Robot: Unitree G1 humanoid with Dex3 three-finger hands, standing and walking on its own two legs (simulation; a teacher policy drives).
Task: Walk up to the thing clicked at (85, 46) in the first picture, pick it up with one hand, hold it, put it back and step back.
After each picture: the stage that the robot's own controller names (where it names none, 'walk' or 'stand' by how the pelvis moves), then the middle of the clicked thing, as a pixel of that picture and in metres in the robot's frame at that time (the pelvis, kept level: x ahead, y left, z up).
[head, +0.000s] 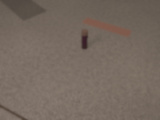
stand; (84, 39) +1.42 -0.04 -0.65
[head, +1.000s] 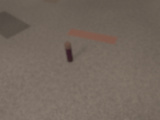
walk; (68, 52) +1.30 +0.22 -0.63
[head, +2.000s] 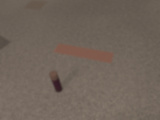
walk; (56, 82) +0.83 +0.32 -0.65
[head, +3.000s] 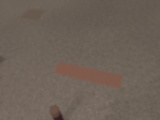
walk; (57, 116) +0.52 +0.25 -0.65
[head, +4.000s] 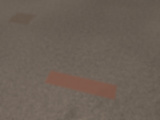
stand; out of the picture +0.42 +0.22 -0.65
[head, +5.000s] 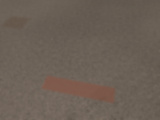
stand; out of the picture +0.37 +0.24 -0.65
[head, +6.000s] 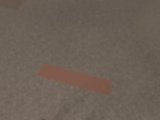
walk; out of the picture +0.36 +0.20 -0.64
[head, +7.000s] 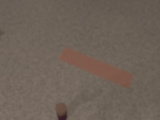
walk; (61, 113) +0.39 +0.12 -0.63
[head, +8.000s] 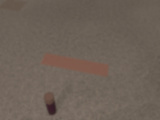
stand; (50, 104) +0.59 +0.18 -0.62
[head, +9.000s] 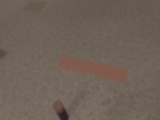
stand; (61, 112) +0.50 +0.25 -0.63
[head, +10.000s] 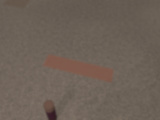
stand; (50, 111) +0.50 +0.20 -0.63
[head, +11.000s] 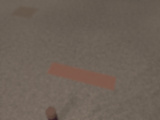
stand; (52, 118) +0.50 +0.22 -0.66
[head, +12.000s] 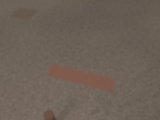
stand; out of the picture +0.49 +0.23 -0.66
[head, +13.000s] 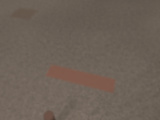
stand; out of the picture +0.48 +0.23 -0.66
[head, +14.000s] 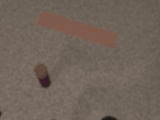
go down; (43, 77) +0.53 +0.20 -0.48
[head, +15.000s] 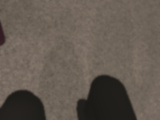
go down; out of the picture +0.57 +0.26 -0.25
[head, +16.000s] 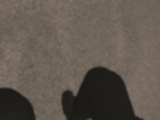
close in; out of the picture +0.56 +0.28 -0.21
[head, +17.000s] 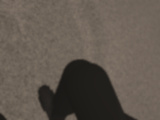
close; out of the picture +0.55 +0.31 -0.18
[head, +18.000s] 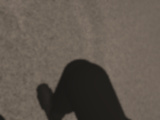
lift; out of the picture +0.53 +0.30 -0.19
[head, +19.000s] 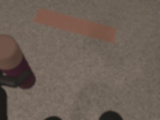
lift; (17, 68) +0.39 +0.20 +0.00
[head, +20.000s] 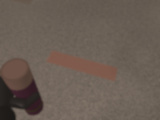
hold; (26, 91) +0.33 +0.19 +0.03
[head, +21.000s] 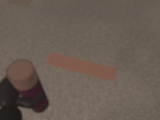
hold; (32, 90) +0.33 +0.17 +0.02
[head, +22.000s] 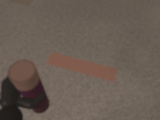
hold; (33, 91) +0.33 +0.17 +0.02
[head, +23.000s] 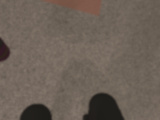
crouch; out of the picture +0.49 +0.24 -0.05
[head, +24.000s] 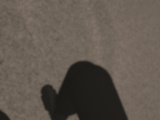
lower; out of the picture +0.52 +0.28 -0.19
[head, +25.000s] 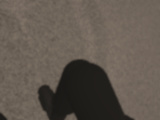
lower; out of the picture +0.52 +0.29 -0.19
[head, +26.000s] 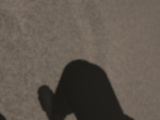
lower; out of the picture +0.52 +0.29 -0.19
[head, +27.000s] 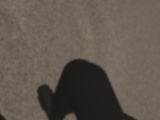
lower; out of the picture +0.52 +0.29 -0.19
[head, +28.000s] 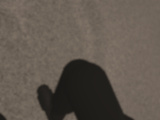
rest; out of the picture +0.52 +0.29 -0.19
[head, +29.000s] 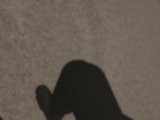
open; out of the picture +0.52 +0.29 -0.20
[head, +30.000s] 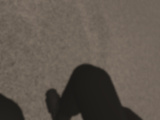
stand; out of the picture +0.52 +0.27 -0.21
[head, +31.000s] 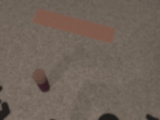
stand; (42, 82) +0.50 +0.20 -0.48
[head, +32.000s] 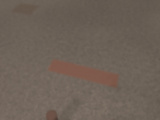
stand; out of the picture +0.47 +0.19 -0.60
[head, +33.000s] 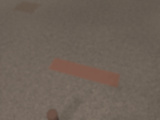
stand; out of the picture +0.47 +0.19 -0.60
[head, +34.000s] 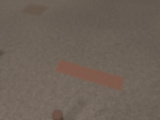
stand; out of the picture +0.47 +0.18 -0.63
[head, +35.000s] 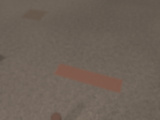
stand; out of the picture +0.48 +0.20 -0.66
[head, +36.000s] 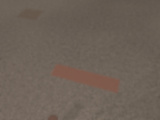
stand; out of the picture +0.46 +0.22 -0.66
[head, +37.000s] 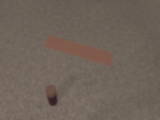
walk; (52, 96) +0.53 +0.15 -0.64
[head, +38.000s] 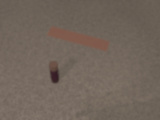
walk; (54, 72) +0.77 +0.20 -0.64
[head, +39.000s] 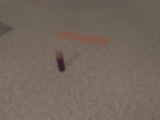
stand; (60, 61) +1.09 +0.28 -0.64
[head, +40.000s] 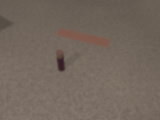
stand; (60, 61) +1.07 +0.19 -0.65
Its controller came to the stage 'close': yes
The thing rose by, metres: 0.68
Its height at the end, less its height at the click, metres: +0.00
